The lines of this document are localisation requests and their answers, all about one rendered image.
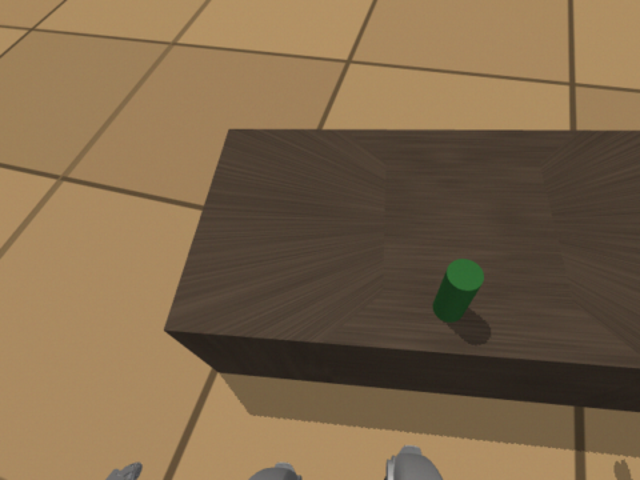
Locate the left robot hand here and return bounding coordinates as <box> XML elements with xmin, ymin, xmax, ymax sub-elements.
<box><xmin>106</xmin><ymin>462</ymin><xmax>142</xmax><ymax>480</ymax></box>

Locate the can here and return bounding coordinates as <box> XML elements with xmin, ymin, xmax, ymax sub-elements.
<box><xmin>433</xmin><ymin>259</ymin><xmax>484</xmax><ymax>322</ymax></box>

